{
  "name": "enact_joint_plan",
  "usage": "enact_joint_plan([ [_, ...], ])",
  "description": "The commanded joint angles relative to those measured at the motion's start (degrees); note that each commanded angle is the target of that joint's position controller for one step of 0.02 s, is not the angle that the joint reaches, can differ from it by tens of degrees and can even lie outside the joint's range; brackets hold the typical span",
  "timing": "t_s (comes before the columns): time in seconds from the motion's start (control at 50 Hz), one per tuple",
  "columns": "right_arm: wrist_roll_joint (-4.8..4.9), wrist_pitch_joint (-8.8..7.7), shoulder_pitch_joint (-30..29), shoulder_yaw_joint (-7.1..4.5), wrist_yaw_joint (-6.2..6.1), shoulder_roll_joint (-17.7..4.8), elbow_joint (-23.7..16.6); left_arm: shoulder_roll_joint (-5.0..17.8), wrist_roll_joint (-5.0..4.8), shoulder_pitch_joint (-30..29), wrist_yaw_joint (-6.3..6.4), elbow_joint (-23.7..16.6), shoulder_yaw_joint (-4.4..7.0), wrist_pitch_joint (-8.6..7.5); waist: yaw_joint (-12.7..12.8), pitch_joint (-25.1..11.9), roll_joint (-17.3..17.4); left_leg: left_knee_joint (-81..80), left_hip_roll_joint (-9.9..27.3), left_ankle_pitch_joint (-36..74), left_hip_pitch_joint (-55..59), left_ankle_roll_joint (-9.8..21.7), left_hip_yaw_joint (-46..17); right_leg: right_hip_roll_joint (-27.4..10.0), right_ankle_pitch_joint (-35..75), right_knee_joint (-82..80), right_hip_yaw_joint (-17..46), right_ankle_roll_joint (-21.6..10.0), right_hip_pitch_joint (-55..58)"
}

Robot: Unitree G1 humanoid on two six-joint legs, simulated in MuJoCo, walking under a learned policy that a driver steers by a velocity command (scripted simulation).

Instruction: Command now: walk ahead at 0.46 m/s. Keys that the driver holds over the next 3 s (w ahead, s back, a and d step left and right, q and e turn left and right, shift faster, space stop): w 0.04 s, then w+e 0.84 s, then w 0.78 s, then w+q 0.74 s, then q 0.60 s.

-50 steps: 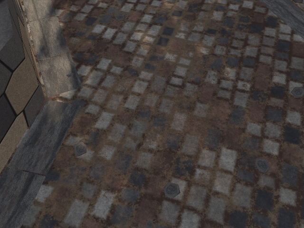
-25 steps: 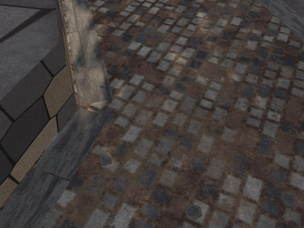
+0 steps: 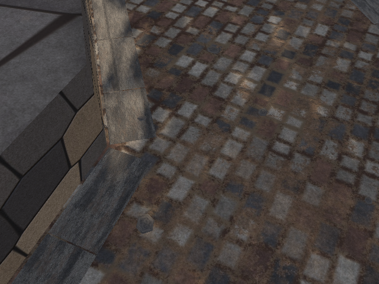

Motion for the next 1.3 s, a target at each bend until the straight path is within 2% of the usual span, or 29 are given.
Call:
enact_joint_plan([
  [0.02,-0.31,-0.72,10.4,-2.22,-0.18,-8.3,0.3,7.5,-0.75,-5.4,-0.17,-7.1,1.41,-2.84,-5.9,-3.8,6.3,-22.3,18.2,-14.1,25.8,9.9,-30.6,-3.5,7.3,16.6,1.3,-2.8,-31.3],
  [0.04,-0.76,-0.77,8.2,-1.94,-0.18,-7.3,0.1,6.7,0.36,-5.9,-0.20,-7.0,1.50,-2.82,-4.4,-2.0,5.5,-23.0,15.6,-7.9,21.6,9.4,-25.4,-5.0,10.9,13.3,1.2,-2.5,-29.7],
  [0.12,-0.95,-2.25,6.8,-1.82,-0.84,-5.9,1.5,3.7,0.25,-4.5,-0.70,-5.9,1.10,-0.43,-1.9,-0.8,5.4,-27.6,13.4,4.7,16.0,9.2,-13.3,-6.5,17.3,9.1,1.4,-0.7,-26.5],
  [0.2,-1.31,-2.50,8.4,-2.09,-1.50,-6.8,3.6,3.0,0.53,-10.4,-0.64,-8.3,0.99,-0.31,-3.5,1.9,3.5,-29.1,12.6,10.8,16.8,8.4,-5.2,-3.9,27.6,-2.6,3.4,0.8,-30.6],
  [0.28,-0.95,-2.18,10.4,-2.16,-2.19,-8.1,5.1,1.1,0.79,-18.2,-2.04,-11.2,0.06,-1.03,-6.6,3.6,2.6,-30.1,12.4,14.0,18.8,6.5,1.2,-2.5,36.2,-15.6,-1.6,0.1,-27.9],
  [0.36,-0.45,-0.36,14.1,-2.37,-2.37,-8.8,7.1,0.7,0.50,-23.5,-3.97,-14.8,-0.28,-1.40,-8.1,4.5,2.2,-25.6,14.8,22.7,28.6,5.7,4.0,-1.2,32.6,-21.3,-4.3,-2.2,-31.0],
  [0.42,-0.34,1.33,13.1,-2.98,-3.19,-11.1,6.3,3.0,0.55,-20.8,-4.80,-16.3,0.89,-1.01,-4.8,-0.4,5.5,-14.7,15.5,50.8,33.5,3.9,6.1,3.3,23.2,-21.2,-8.9,-5.3,-24.5],
  [0.46,-0.46,2.39,11.8,-3.11,-4.01,-12.0,5.4,7.7,0.42,-7.6,-4.10,-13.9,3.47,-0.45,2.8,-8.4,6.3,4.3,13.9,59.3,29.2,2.0,7.7,7.3,21.6,-22.9,-9.7,-8.7,-6.5],
  [0.48,-0.96,2.05,11.9,-2.47,-4.37,-10.9,4.2,11.3,0.41,1.6,-2.97,-12.2,5.09,0.21,7.2,-14.0,2.1,20.6,11.8,44.4,16.0,0.2,7.6,2.2,21.9,-24.2,-0.4,-11.7,11.7],
  [0.5,-2.61,0.36,19.2,0.39,-2.90,-1.7,1.6,16.7,0.16,1.2,-2.56,-12.5,5.95,0.12,-0.2,-19.9,-13.0,42.3,-0.8,-15.3,-11.9,-3.8,3.5,-13.5,13.1,-26.4,32.2,-23.2,33.7],
  [0.52,-0.80,-2.15,13.5,-0.24,-1.79,-6.6,1.1,11.7,0.49,3.3,-2.30,-13.5,4.71,-0.27,4.3,-26.0,-6.9,49.0,-2.4,-21.2,-18.7,-3.1,-9.2,-16.4,7.0,-35.0,45.5,-24.9,37.0],
  [0.54,1.48,-3.46,7.2,-0.97,-1.16,-9.2,-1.4,9.5,1.14,1.1,-2.14,-13.1,3.99,-0.61,4.9,-16.9,-4.2,47.3,0.9,-15.6,-22.8,-1.8,-10.2,-14.6,10.2,-37.2,36.4,-21.2,31.1],
  [0.56,1.16,-4.18,5.5,-0.50,-1.30,-8.3,-2.2,8.6,1.01,-2.7,-2.07,-13.5,3.72,-0.83,2.2,-11.0,1.1,42.0,3.3,-11.0,-21.6,-1.4,-9.5,-12.3,16.0,-37.8,29.6,-19.5,21.9],
  [0.58,-0.16,-4.22,5.0,-0.72,-1.68,-8.1,-1.9,7.3,1.08,-6.3,-2.05,-14.3,3.32,-0.89,-0.2,-7.0,3.4,36.8,5.0,-9.0,-18.6,-1.9,-8.9,-9.9,23.0,-38.6,24.6,-18.4,13.9],
  [0.6,-0.83,-3.61,6.4,-1.09,-1.78,-8.6,-1.8,6.2,1.82,-8.4,-1.85,-15.2,2.90,-1.01,-2.3,-6.0,1.8,34.6,6.1,-7.5,-14.5,-2.5,-9.3,-8.4,28.3,-39.8,21.5,-18.3,8.5],
  [0.66,-1.81,-1.62,8.2,-0.85,-2.02,-6.9,-1.6,6.7,1.30,-9.4,-1.25,-14.9,3.03,-1.18,-4.4,-4.0,0.3,27.6,6.7,-5.7,-11.0,-5.8,-7.3,-6.3,35.0,-42.1,16.3,-18.6,-0.5],
  [0.76,-1.71,-1.41,-2.9,0.55,-1.95,-3.6,-4.4,9.0,0.66,-6.0,0.31,-13.0,3.69,-0.16,-0.3,-1.9,-2.1,5.2,3.1,13.2,-6.0,-8.1,-5.2,-0.6,28.9,-40.8,9.8,-13.8,-7.1],
  [0.84,-0.40,-2.23,-7.4,-0.19,-1.15,-5.5,-5.7,9.0,0.14,-2.4,0.51,-11.3,3.79,0.65,1.5,-2.8,-3.9,-3.5,0.9,15.7,-2.9,-7.2,-7.1,-2.5,22.0,-36.8,15.5,-11.9,-2.6],
  [0.92,-0.22,-3.22,-0.6,-2.00,-0.90,-8.1,-4.0,7.1,0.71,-3.4,0.61,-11.1,3.31,1.13,-2.9,-4.4,-6.5,-8.1,1.1,9.3,5.1,-2.9,-6.5,-4.0,22.9,-28.5,19.7,-9.4,2.0],
  [0.94,-1.04,-3.59,4.8,-2.79,-1.21,-9.7,-3.1,4.3,1.08,-2.7,0.38,-11.1,2.31,0.94,-5.3,-8.6,-5.1,-8.5,4.1,8.5,14.6,-0.4,-8.3,-1.2,24.5,-20.3,16.9,-7.5,0.4],
  [0.96,-1.85,-3.57,12.1,-3.44,-1.51,-12.7,-2.6,0.4,2.21,0.7,0.22,-11.5,0.87,0.71,-6.5,-16.7,3.7,-7.2,14.5,6.5,29.4,3.9,-19.7,3.2,10.9,-3.8,11.9,-5.2,-7.6],
  [0.98,-1.64,-2.66,16.9,-4.76,-0.75,-16.4,0.8,-0.4,-0.17,7.6,0.16,-12.3,0.38,0.12,-3.9,-19.7,22.8,-15.6,24.0,-11.1,41.2,12.9,-47.7,9.1,-6.6,12.8,5.8,-1.9,-26.9],
  [1.0,-0.23,-2.55,15.3,-3.55,-0.40,-10.6,-0.3,5.9,-0.71,4.7,0.48,-10.9,1.49,0.10,-6.0,-13.9,13.1,-18.5,22.9,-23.4,38.0,11.6,-49.2,5.4,-3.7,18.6,8.3,-1.3,-33.0],
  [1.02,-0.20,-2.22,12.7,-2.72,-0.61,-7.7,-0.5,8.1,-0.25,-2.4,0.48,-12.0,2.15,0.20,-7.2,-7.3,8.0,-18.6,20.5,-20.3,32.0,9.3,-39.7,3.6,1.7,19.3,7.0,-1.3,-34.5],
  [1.04,-0.88,-1.96,10.4,-2.21,-0.66,-6.8,-0.9,7.4,0.61,-6.0,0.56,-12.8,1.98,0.21,-6.6,-4.4,4.4,-19.0,17.9,-12.6,26.2,8.5,-32.9,1.9,5.1,17.8,5.3,-1.1,-32.9],
  [1.08,-1.52,-1.82,8.4,-1.49,-0.88,-5.3,-0.2,5.3,1.06,-7.8,0.08,-13.6,1.86,-0.16,-4.4,-1.8,6.1,-21.2,14.2,-1.8,19.6,8.3,-24.9,-1.1,9.5,12.1,4.2,-1.1,-29.3],
  [1.12,-0.91,-2.01,8.9,-1.33,-0.92,-4.8,0.7,3.4,0.99,-7.0,-0.34,-13.2,1.39,-0.11,-3.6,-2.3,7.4,-22.9,12.8,3.8,17.9,9.1,-20.7,-1.9,10.1,7.9,1.9,-0.6,-27.3],
  [1.2,0.01,-1.74,10.3,-2.05,-1.36,-8.0,2.7,0.9,1.71,-13.0,-0.57,-15.1,0.10,-0.56,-5.0,-0.9,5.6,-25.8,12.8,10.7,17.2,10.0,-14.8,-2.9,17.5,-6.1,-0.5,0.7,-27.3],
  [1.3,0.61,-0.63,14.3,-2.20,-1.32,-9.7,5.5,0.9,0.88,-20.7,-1.75,-16.6,-0.13,-1.33,-7.7,0.0,5.9,-25.2,12.2,12.2,17.6,8.3,-9.9,-0.7,28.0,-19.8,-2.8,0.7,-21.1],
])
